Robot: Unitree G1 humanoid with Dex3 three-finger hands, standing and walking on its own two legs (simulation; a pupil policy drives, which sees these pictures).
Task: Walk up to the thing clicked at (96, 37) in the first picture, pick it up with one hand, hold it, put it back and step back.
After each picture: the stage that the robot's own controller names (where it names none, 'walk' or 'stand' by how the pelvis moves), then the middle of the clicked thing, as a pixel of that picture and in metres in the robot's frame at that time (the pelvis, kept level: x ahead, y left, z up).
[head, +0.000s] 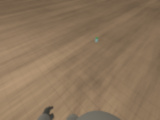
stand; (96, 39) +2.02 -0.14 -0.72
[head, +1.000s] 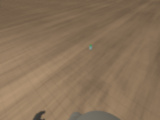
walk; (90, 46) +1.88 +0.17 -0.70
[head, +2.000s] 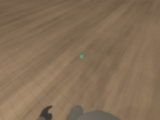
walk; (81, 55) +1.29 +0.32 -0.72
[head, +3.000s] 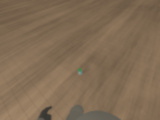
walk; (80, 71) +0.86 +0.25 -0.71
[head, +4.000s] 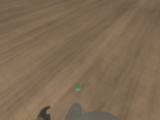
walk; (78, 87) +0.54 +0.21 -0.71
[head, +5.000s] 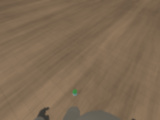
stand; (74, 92) +0.41 +0.18 -0.70
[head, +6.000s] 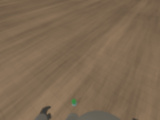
stand; (74, 102) +0.33 +0.19 -0.71
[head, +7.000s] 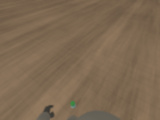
stand; (73, 104) +0.32 +0.21 -0.72
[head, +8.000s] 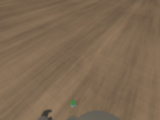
stand; (73, 103) +0.33 +0.20 -0.73
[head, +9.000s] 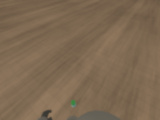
stand; (73, 103) +0.32 +0.20 -0.73
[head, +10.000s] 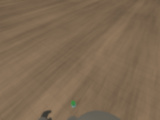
stand; (73, 103) +0.32 +0.19 -0.73
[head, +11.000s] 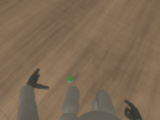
go down; (70, 79) +0.37 +0.19 -0.52
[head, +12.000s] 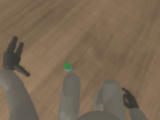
go down; (67, 67) +0.41 +0.22 -0.33
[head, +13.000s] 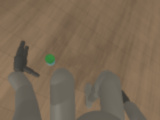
close in; (50, 60) +0.39 +0.25 -0.24
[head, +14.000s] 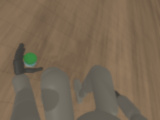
close; (30, 60) +0.39 +0.27 -0.22
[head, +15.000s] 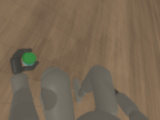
lift; (29, 60) +0.38 +0.27 -0.22
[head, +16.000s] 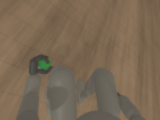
lift; (44, 64) +0.34 +0.24 -0.21
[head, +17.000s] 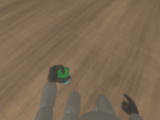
lift; (64, 75) +0.31 +0.19 +0.00
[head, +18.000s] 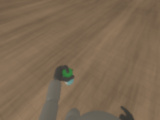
hold; (68, 76) +0.33 +0.17 +0.01
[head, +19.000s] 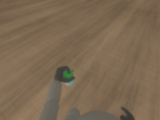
hold; (68, 77) +0.32 +0.17 +0.00
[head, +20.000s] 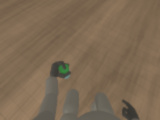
crouch; (64, 71) +0.36 +0.19 -0.07
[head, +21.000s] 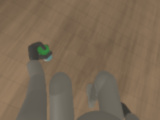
lower; (45, 53) +0.44 +0.27 -0.14
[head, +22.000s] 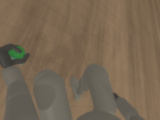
lower; (18, 55) +0.42 +0.30 -0.23
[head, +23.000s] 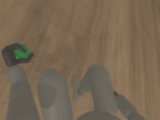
lower; (23, 55) +0.41 +0.29 -0.23
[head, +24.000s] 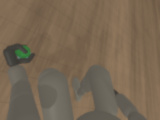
lower; (24, 55) +0.41 +0.29 -0.23
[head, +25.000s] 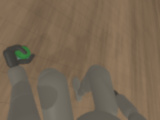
lower; (24, 55) +0.40 +0.29 -0.23
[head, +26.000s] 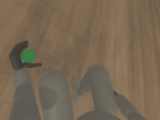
open; (28, 58) +0.39 +0.27 -0.23
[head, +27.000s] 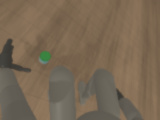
stand; (44, 57) +0.39 +0.26 -0.25
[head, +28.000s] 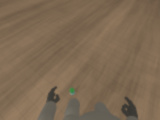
stand; (72, 91) +0.36 +0.18 -0.60
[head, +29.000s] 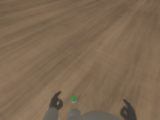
stand; (74, 99) +0.36 +0.18 -0.67
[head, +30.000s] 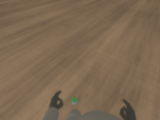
stand; (74, 100) +0.35 +0.17 -0.67
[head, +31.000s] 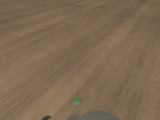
stand; (77, 101) +0.38 +0.17 -0.72
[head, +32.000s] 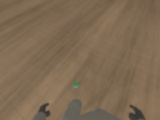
walk; (76, 84) +0.44 +0.18 -0.69
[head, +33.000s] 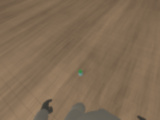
walk; (80, 72) +0.69 +0.20 -0.70
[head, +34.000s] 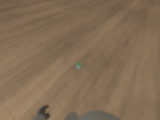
stand; (78, 65) +0.98 +0.20 -0.71
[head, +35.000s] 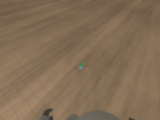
stand; (80, 66) +0.98 +0.19 -0.72
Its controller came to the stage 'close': yes
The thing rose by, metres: 0.70
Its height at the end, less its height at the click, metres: +0.00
